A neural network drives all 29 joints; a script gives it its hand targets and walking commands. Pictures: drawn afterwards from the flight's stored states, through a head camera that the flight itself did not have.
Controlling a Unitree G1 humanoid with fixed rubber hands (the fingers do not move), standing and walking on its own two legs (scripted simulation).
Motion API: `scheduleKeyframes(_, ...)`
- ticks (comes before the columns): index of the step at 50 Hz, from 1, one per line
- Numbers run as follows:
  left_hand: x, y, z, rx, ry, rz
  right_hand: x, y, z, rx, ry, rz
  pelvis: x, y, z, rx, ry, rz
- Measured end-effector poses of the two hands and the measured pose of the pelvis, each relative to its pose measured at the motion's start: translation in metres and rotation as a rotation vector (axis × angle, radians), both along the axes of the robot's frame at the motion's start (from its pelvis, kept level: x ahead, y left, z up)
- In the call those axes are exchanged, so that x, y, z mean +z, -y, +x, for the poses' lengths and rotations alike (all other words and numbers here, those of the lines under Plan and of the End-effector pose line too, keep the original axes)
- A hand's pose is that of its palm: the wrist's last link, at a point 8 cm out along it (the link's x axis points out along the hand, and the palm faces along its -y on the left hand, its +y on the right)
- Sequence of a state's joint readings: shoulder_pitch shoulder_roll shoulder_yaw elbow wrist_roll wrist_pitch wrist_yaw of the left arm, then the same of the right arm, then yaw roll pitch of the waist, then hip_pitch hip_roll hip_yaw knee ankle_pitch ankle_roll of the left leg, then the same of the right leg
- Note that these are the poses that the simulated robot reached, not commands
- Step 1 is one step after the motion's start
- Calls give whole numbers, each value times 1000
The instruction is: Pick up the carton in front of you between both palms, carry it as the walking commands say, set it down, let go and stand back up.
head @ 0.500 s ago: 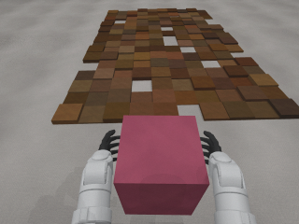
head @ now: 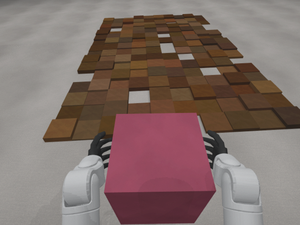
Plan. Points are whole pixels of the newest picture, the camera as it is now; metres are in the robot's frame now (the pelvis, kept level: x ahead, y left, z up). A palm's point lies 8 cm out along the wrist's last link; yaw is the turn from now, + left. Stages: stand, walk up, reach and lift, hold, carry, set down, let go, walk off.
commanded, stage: carry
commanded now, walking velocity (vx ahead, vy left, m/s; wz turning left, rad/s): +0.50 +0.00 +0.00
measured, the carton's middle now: (156, 171) +0.27 +0.01 +0.03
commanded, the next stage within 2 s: none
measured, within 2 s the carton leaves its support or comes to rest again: neither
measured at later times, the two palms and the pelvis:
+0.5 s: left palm (117, 93) +0.53 +0.15 +0.11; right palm (202, 91) +0.55 -0.15 +0.10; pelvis +0.29 -0.02 +0.00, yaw +3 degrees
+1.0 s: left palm (125, 36) +0.93 +0.17 +0.16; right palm (186, 35) +0.92 -0.13 +0.17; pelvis +0.62 +0.02 +0.01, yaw +0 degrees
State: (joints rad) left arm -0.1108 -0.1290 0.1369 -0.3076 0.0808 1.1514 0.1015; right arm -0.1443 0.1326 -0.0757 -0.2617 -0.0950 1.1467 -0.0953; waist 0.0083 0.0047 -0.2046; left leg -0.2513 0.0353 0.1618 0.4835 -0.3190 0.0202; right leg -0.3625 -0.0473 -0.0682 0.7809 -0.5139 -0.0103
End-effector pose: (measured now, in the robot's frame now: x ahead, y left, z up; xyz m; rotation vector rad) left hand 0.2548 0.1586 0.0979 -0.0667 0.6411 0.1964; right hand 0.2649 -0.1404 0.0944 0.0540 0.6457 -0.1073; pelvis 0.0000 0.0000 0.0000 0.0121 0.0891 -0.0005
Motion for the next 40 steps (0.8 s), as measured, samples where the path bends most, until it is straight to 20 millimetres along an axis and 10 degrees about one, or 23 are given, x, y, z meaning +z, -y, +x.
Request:
scheduleKeyframes(10, 3, 40, 102, -49, 39, 12, 1, 40, 88, -61, 38, 15, -12, 29, 109, 46, 14, -33)
scheduleKeyframes(19, 9, 20, 182, 76, -39, -6, 13, 18, 204, 62, -39, 0, 11, 36, 209, 54, -8, 12)
scheduleKeyframes(33, -29, -8, 408, -30, -20, -28, -22, -8, 396, -43, -18, -27, -25, -16, 411, 4, 38, 17)
scheduleKeyframes(40, 17, -10, 506, -80, 59, -33, 24, -10, 478, -106, 59, -10, 3, -31, 486, -22, 27, -12)
